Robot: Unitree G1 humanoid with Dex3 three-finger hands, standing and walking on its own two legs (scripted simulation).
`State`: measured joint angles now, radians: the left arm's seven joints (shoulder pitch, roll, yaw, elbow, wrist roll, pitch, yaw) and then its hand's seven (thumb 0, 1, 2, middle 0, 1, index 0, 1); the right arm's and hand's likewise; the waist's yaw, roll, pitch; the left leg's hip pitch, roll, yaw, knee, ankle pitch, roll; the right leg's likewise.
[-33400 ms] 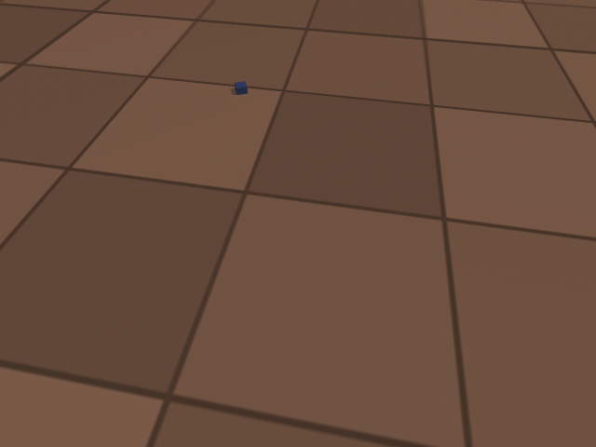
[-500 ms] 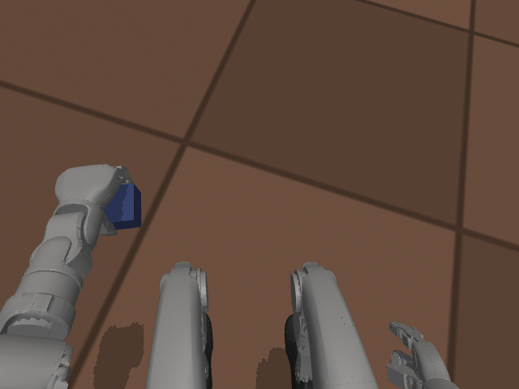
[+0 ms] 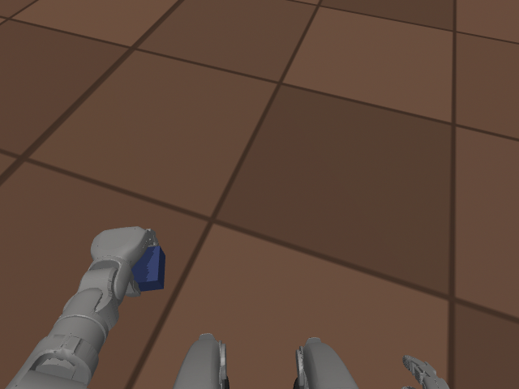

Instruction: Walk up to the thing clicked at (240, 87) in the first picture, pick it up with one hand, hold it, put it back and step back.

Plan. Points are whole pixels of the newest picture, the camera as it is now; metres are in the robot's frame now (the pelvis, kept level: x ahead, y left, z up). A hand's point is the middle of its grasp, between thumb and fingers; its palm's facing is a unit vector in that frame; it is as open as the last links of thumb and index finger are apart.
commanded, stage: lift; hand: left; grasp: from above
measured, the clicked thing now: (142, 269) +0.34 +0.23 -0.12
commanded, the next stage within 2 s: hold in 0.36 s
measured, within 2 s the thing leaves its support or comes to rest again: neither
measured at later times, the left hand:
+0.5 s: hand (123, 239) +0.35 +0.23 -0.01, palm faces -0.44 -0.07 -0.89, open 9.5 cm
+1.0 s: hand (117, 220) +0.36 +0.22 +0.03, palm faces -0.45 -0.05 -0.89, open 9.5 cm
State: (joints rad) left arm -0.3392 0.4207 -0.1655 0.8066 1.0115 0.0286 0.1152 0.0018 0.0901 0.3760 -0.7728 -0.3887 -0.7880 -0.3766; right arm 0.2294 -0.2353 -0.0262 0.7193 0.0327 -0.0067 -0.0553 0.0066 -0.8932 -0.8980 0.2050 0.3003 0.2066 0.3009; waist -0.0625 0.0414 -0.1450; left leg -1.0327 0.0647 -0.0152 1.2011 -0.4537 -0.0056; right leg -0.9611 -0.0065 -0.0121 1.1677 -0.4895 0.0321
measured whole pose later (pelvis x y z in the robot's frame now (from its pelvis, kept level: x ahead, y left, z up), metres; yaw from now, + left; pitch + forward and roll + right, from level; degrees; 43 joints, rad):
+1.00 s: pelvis +0.05 +0.00 +0.09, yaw -1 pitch +5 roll +0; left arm -0.29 0.38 -0.20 0.76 1.01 0.04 0.05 0.00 0.09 0.38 -0.78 -0.38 -0.79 -0.37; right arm 0.24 -0.25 -0.05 0.69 0.05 0.05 -0.03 0.01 -0.89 -0.89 0.20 0.30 0.21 0.30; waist -0.02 0.04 -0.06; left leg -0.42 0.04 0.05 0.62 -0.30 -0.01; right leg -0.38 -0.03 0.03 0.61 -0.32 0.04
